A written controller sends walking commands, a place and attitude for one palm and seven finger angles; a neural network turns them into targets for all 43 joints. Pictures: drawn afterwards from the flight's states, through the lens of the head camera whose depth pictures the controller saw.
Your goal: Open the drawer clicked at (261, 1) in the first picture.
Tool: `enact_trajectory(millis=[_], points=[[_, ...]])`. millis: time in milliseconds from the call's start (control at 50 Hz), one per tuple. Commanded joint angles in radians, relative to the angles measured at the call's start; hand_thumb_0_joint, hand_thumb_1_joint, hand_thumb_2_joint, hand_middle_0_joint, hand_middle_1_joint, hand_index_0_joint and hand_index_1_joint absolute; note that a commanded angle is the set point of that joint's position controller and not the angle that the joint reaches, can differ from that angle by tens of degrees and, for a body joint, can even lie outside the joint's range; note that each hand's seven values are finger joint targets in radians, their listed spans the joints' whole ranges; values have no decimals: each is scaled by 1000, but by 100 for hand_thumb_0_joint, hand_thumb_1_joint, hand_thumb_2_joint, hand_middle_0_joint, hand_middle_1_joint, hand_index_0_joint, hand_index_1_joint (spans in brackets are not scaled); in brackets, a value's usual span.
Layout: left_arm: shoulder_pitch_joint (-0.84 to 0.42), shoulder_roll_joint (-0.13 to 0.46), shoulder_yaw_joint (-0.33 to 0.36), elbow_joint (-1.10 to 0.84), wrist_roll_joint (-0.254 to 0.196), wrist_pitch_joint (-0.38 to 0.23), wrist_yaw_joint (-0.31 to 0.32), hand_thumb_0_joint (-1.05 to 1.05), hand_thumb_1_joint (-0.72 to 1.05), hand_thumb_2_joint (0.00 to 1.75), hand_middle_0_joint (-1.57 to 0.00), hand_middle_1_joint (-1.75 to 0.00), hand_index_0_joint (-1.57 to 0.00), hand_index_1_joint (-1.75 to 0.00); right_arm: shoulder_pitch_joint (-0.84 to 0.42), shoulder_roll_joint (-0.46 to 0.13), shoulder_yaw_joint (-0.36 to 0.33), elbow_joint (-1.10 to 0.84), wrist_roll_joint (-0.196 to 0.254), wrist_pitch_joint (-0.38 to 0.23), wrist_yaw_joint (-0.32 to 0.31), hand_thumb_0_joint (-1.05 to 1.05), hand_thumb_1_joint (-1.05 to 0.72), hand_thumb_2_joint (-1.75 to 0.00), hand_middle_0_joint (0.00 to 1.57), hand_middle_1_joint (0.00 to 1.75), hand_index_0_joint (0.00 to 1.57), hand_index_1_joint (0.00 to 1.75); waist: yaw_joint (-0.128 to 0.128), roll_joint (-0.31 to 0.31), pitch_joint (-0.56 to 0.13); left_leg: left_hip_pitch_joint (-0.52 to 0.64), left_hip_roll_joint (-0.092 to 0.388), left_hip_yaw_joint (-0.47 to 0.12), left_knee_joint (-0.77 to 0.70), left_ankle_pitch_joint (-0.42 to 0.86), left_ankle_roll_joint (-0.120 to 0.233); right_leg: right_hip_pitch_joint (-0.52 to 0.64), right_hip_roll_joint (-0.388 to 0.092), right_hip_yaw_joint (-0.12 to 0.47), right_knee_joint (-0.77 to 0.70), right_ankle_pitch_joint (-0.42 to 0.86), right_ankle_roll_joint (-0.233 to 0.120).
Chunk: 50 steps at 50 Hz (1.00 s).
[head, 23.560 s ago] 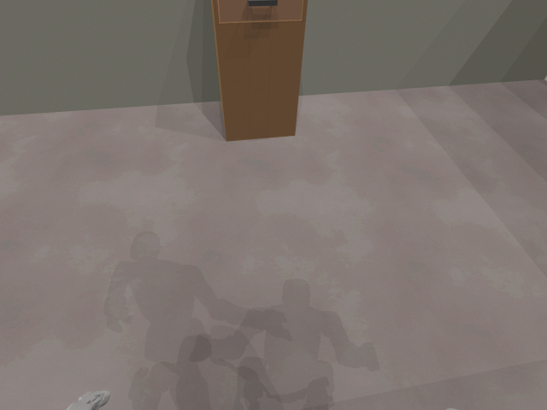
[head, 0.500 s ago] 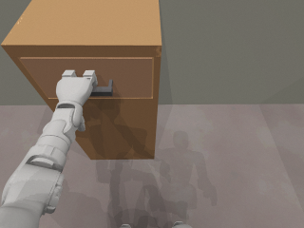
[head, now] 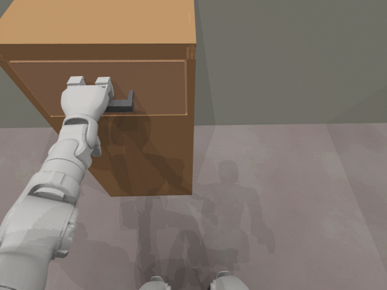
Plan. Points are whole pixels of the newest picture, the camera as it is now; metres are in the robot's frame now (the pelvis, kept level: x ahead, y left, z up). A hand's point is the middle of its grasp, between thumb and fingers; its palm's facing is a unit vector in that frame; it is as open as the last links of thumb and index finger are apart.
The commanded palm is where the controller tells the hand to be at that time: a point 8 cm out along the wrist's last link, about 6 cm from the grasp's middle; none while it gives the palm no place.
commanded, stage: lower the fingers behind the handle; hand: left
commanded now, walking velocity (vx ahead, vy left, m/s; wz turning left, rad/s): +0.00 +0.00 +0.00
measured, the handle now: (108, 100) +0.54 +0.19 +0.03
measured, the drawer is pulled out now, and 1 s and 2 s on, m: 0.00 0.00 0.00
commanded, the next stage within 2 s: lift the fingers back up to retry in 0.20 s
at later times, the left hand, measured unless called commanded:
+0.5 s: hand (93, 117) +0.48 +0.21 +0.04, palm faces -0.04 +0.00 -1.00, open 13.8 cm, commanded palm +0.46 +0.21 +0.09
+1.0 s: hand (86, 101) +0.49 +0.21 +0.09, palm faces -0.02 -0.02 -1.00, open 13.8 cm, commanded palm +0.46 +0.21 +0.15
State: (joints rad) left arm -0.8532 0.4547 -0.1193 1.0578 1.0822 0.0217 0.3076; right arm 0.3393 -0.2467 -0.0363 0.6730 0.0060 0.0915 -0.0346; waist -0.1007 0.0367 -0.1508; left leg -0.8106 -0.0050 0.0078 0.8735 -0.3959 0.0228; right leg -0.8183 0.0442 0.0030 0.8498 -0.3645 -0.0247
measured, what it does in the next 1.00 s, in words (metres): stands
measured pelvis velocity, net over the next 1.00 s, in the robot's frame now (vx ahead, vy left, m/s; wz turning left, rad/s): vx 0.04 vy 0.01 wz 0.00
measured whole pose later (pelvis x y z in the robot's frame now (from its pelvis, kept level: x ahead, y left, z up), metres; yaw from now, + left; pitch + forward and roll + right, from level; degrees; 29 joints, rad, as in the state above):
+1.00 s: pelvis +0.04 +0.01 +0.03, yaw +0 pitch +14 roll -1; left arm -0.71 0.40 -0.13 0.84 1.03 0.05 0.22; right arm 0.30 -0.24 -0.06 0.68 0.03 0.13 -0.01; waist -0.05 0.06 -0.13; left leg -0.55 -0.02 0.02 0.68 -0.37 0.04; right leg -0.55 0.03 0.02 0.65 -0.34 -0.01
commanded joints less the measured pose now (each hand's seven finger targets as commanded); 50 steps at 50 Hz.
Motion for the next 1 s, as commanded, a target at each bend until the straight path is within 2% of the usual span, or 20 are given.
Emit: enact_trajectory(millis=[0,40,60,80,160,180,280,340,380,400,440,460,500,560,620,640,760,860,940,980], points=[[-211,160,46,-47,-4,-38,-33,0,-50,30,-30,-120,-30,-120,107,-158,-49,-70,3,-21,-19,0,-90,-90,20,30,20,30,-27,-101,-242,117,-24,16,-81,139,31,191,0,18,-137,175,-2],[-262,154,34,-79,-2,-51,-25,0,-50,30,-30,-120,-30,-120,109,-158,-51,-66,3,-25,-18,0,-90,-90,20,30,20,30,-36,-75,-244,123,-23,14,-78,128,31,164,0,20,-136,151,-2],[-249,142,29,-79,-3,-54,-21,0,-50,30,-30,-120,-30,-120,110,-155,-53,-68,3,-26,-16,0,-90,-90,20,30,20,30,-28,-53,-249,129,-24,15,-80,126,30,163,1,18,-135,145,-5],[-234,164,51,-70,-4,-52,-15,0,-50,30,-30,-120,-30,-120,114,-157,-53,-67,4,-26,-16,0,-90,-90,20,30,20,30,-25,-78,-257,129,-23,15,-79,130,31,169,2,17,-134,147,-4],[-266,181,62,-91,-4,-49,0,0,-50,30,-30,-120,-30,-120,122,-156,-56,-60,3,-28,-15,0,-90,-90,20,30,20,30,-26,-60,-307,143,-22,14,-74,151,30,184,2,19,-127,170,-4],[-245,190,70,-77,1,-45,4,0,-50,30,-30,-120,-30,-120,121,-157,-56,-61,3,-26,-15,0,-90,-90,20,30,20,30,-17,-54,-304,141,-24,16,-75,166,28,187,3,17,-124,181,-5],[-284,176,49,-52,-1,-22,15,0,-50,30,-30,-120,-30,-120,119,-160,-52,-55,7,-25,-14,0,-90,-90,20,30,20,30,-33,-53,-259,126,-23,14,-88,124,28,160,3,13,-140,132,-2],[-345,236,89,-108,-6,-21,19,0,-50,30,-30,-120,-30,-120,118,-162,-55,-61,6,-22,-18,0,-90,-90,20,30,20,30,-25,-24,-338,184,-21,12,-104,156,30,207,4,17,-145,155,-3],[-347,196,65,-143,-15,-23,14,0,-50,30,-30,-120,-30,-120,113,-153,-56,-68,7,-23,-17,0,-90,-90,20,30,20,30,-21,-10,-371,229,-21,14,-113,185,29,232,6,14,-153,183,-3],[-342,215,85,-160,-16,-29,13,0,-50,30,-30,-120,-30,-120,113,-153,-58,-65,6,-23,-17,0,-90,-90,20,30,20,30,-10,0,-391,253,-18,12,-118,212,27,246,8,10,-151,202,-6],[-341,221,88,-161,-15,-33,11,0,-50,30,-30,-120,-30,-120,107,-154,-56,-66,7,-17,-20,0,-90,-90,20,30,20,30,-13,-10,-371,263,-16,6,-130,225,26,252,10,7,-160,213,-6],[-345,198,72,-172,-20,-36,10,0,-50,30,-30,-120,-30,-120,101,-152,-55,-69,9,-19,-20,0,-90,-90,20,30,20,30,-12,-6,-351,267,-17,7,-140,213,26,252,10,6,-171,198,-5],[-369,217,86,-207,-15,-49,15,0,-50,30,-30,-120,-30,-120,96,-154,-59,-65,8,-23,-22,0,-90,-90,20,30,20,30,-15,-12,-343,294,-13,2,-150,229,28,252,12,6,-182,204,-7],[-363,219,99,-266,-12,-70,22,0,-50,30,-30,-120,-30,-120,91,-149,-63,-68,6,-27,-21,0,-90,-90,20,30,20,30,2,19,-384,352,-14,-1,-159,298,25,283,14,1,-182,250,-12],[-414,194,85,-342,-10,-88,34,0,-50,30,-30,-120,-30,-120,85,-148,-69,-62,1,-30,-14,0,-90,-90,20,30,20,30,-4,53,-400,426,-6,-12,-162,386,18,271,18,-9,-181,283,-17],[-392,209,107,-358,-11,-90,42,0,-50,30,-30,-120,-30,-120,87,-148,-73,-60,0,-32,-11,0,-90,-90,20,30,20,30,10,61,-416,449,-4,-14,-164,414,17,281,20,-11,-181,296,-17],[-317,231,138,-353,-15,-36,51,0,-50,30,-30,-120,-30,-120,55,-150,-72,-59,7,-16,6,0,-90,-90,20,30,20,30,35,40,-381,468,-2,-6,-192,510,8,342,21,-21,-195,363,-19],[-296,159,66,-422,-36,21,-10,0,-50,30,-30,-120,-30,-120,27,-151,-76,-77,15,1,17,0,-90,-90,20,30,20,30,33,44,-393,556,8,-8,-205,642,4,376,19,-21,-221,425,-15],[-258,119,33,-390,-56,28,-73,0,-50,30,-30,-120,-30,-120,8,-152,-69,-80,17,16,10,0,-90,-90,20,30,20,30,19,-44,-308,535,5,-5,-229,600,13,395,12,-22,-245,428,-9],[-231,138,48,-395,-56,15,-95,0,-50,30,-30,-120,-30,-120,-3,-154,-63,-91,17,22,5,0,-90,-90,20,30,20,30,35,-53,-289,517,-2,0,-241,563,16,412,8,-19,-252,424,-12]])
